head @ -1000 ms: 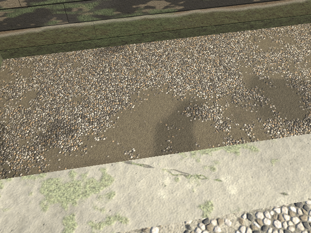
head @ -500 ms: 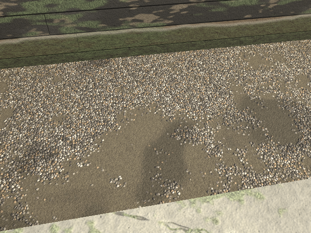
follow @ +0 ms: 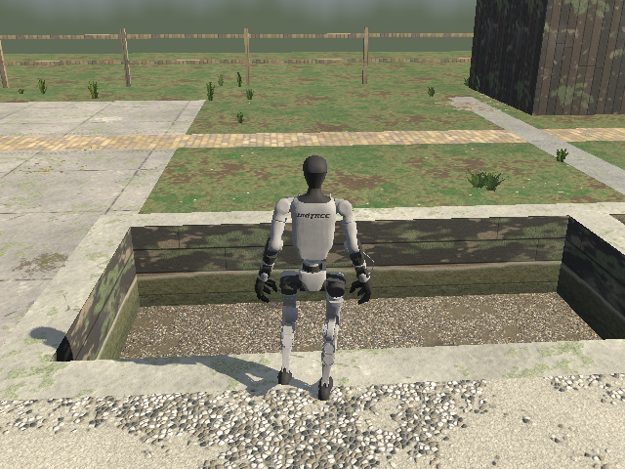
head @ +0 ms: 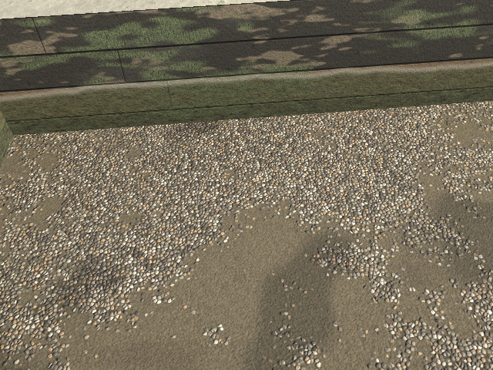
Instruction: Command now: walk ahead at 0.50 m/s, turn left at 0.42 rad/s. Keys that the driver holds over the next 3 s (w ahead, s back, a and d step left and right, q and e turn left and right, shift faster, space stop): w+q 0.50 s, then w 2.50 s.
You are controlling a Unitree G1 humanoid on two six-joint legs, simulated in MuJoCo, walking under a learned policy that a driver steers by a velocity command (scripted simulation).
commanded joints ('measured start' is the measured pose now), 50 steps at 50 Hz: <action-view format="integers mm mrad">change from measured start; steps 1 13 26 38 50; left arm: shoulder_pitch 23 65 -131 -205 -198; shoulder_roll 103 185 77 103 77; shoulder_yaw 18 21 -14 -43 -61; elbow -61 -119 -322 -341 -363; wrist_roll -2 1 32 14 7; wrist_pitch -30 30 153 83 88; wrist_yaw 3 18 24 -20 -12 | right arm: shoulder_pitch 32 -143 -161 -278 -328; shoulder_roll -22 -29 -94 -17 -27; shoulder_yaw -12 16 31 67 83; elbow -66 -222 -294 -378 -333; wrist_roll -1 -2 9 27 1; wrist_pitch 22 33 -42 14 24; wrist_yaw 8 33 15 10 9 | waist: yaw -27 14 94 7 -6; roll -94 -184 54 -203 -19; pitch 42 -19 -128 -116 -86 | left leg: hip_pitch -113 101 95 27 263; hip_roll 27 -44 36 -89 -48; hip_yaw -41 156 -237 -149 -83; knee -28 -421 -784 -614 -619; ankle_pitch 130 -83 315 -75 154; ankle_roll -8 82 141 8 27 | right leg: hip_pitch -34 54 -287 161 61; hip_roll -294 -320 -1 -146 -82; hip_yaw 214 -1 162 380 254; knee -214 126 705 35 118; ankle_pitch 125 631 -116 -103 129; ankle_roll -51 -20 190 0 10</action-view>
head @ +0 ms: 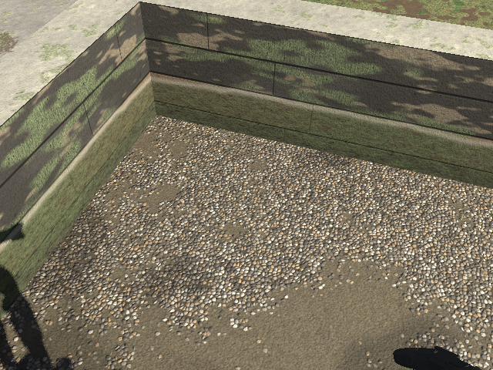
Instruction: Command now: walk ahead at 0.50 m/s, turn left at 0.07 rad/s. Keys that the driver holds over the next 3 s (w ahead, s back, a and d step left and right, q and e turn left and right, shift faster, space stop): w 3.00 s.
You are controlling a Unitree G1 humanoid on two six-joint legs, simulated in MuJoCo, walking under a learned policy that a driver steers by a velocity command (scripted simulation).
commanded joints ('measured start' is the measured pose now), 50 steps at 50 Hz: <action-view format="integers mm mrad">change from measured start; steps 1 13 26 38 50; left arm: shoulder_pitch -75 -131 -184 -205 -210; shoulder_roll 80 47 27 40 36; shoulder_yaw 23 27 18 18 23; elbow -99 -115 -118 -136 -142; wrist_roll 3 15 7 -1 4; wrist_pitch -12 7 1 8 16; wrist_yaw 3 9 3 3 2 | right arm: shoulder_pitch -64 -61 -77 -118 -99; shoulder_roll -79 -61 -47 -35 -27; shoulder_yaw -18 -3 8 12 14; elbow -70 -64 -88 -108 -102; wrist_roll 7 16 10 -3 -6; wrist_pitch -6 -13 -10 -17 -22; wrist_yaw -7 -3 6 19 23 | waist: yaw -14 -9 -22 -36 -38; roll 34 15 14 2 2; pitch -61 -133 -54 -19 -67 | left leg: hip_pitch -31 16 -40 -34 -21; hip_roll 89 117 116 109 116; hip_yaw -70 -110 -118 -50 -47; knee -70 -79 -151 -90 -86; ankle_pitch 214 376 197 361 388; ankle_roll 20 36 27 21 21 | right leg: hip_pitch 72 107 92 64 84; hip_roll -98 -71 -73 -102 -101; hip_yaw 94 40 60 96 97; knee -49 12 -29 -34 -19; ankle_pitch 273 254 155 358 353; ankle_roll -27 12 11 6 10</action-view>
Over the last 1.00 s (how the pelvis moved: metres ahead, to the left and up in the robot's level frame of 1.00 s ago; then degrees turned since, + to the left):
0.19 0.04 -0.01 22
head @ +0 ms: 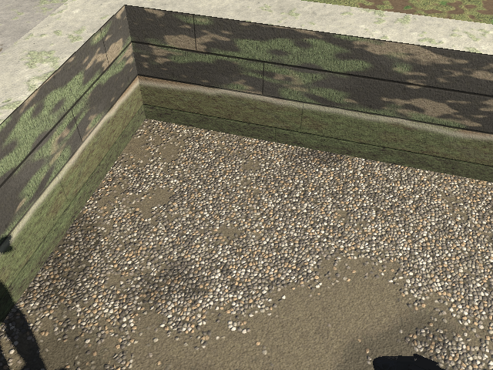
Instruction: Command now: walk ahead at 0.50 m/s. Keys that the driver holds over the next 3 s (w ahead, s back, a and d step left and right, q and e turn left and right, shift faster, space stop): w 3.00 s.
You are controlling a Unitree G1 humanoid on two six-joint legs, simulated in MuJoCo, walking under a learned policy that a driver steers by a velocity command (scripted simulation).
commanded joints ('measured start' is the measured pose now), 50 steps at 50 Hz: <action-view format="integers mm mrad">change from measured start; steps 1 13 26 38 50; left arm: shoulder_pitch -62 -76 -119 -63 -76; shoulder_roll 67 55 72 56 46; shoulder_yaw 22 15 20 19 12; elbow -82 -87 -106 -83 -84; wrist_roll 4 4 -1 5 7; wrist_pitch -20 -23 -13 -23 -24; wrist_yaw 3 2 1 5 5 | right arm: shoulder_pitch -57 -86 -107 -46 -83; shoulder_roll -67 -65 -54 -57 -57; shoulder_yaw -20 -17 -15 -15 -14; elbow -82 -95 -112 -89 -103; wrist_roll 1 5 -10 1 8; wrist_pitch -23 -21 -28 -29 -25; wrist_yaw -6 -9 8 -6 -12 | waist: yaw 2 7 -17 2 8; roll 1 13 -7 5 23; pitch -147 -78 -74 -149 -78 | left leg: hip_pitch -23 -47 -45 -18 -42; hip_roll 126 134 135 136 149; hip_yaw -128 -139 -85 -123 -143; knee -122 -141 -90 -125 -146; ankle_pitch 276 232 417 271 233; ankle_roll -1 3 -2 2 9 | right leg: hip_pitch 108 67 51 97 51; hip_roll -56 -47 -73 -50 -40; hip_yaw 50 47 75 53 45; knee -38 -50 -38 -35 -46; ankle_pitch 219 178 371 198 148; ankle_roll -14 -12 -12 -11 -7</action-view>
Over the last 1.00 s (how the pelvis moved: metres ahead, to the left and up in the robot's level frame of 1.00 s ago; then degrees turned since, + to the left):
0.02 0.01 0.00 -1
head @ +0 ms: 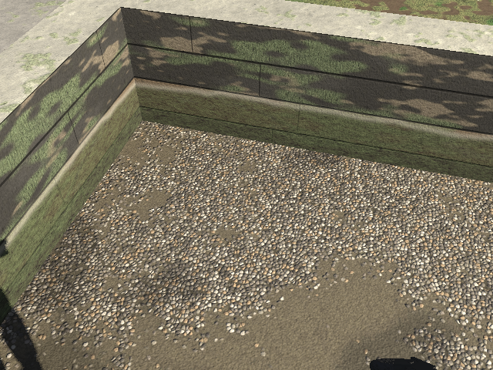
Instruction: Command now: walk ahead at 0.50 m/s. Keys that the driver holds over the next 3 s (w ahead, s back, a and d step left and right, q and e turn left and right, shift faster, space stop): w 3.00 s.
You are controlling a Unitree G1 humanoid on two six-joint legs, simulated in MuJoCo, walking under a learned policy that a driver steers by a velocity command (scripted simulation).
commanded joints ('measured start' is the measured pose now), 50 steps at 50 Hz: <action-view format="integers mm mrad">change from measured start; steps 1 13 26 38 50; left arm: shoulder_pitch -79 -124 -57 -115 -120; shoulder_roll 59 73 62 68 69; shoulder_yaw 15 16 18 13 14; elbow -86 -111 -82 -108 -107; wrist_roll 2 -6 2 -3 -4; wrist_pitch -21 -13 -18 -12 -13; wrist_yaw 2 1 4 2 2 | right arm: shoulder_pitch -102 -137 -45 -123 -125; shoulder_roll -68 -61 -62 -58 -56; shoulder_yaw -20 -16 -19 -15 -15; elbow -97 -119 -84 -119 -120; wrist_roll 5 -3 -2 -7 -6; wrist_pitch -13 -17 -23 -20 -21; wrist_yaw -7 7 -3 6 5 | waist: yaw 8 -10 2 -10 -10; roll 19 -1 6 3 -4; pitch -56 -10 -143 -23 -19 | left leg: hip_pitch -45 -66 -15 -61 -58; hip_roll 145 141 137 140 144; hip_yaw -169 -113 -137 -103 -101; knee -152 -106 -124 -97 -95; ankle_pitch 234 397 281 403 404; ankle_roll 3 -3 -3 -4 -2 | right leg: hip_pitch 49 18 93 19 14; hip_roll -35 -56 -44 -58 -56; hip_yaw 37 58 48 63 63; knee -48 -42 -31 -38 -38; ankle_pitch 150 330 199 344 342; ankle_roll -15 -13 -17 -14 -16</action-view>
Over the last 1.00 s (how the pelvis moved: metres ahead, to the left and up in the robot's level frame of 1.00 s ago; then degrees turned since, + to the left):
0.00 0.01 0.00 -1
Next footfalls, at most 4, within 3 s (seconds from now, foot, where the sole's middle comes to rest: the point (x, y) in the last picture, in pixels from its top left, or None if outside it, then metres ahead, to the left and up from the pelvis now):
none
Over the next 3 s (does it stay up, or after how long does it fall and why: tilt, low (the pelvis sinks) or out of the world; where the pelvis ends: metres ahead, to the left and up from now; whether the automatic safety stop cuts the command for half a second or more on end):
stays up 0.00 0.00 0.00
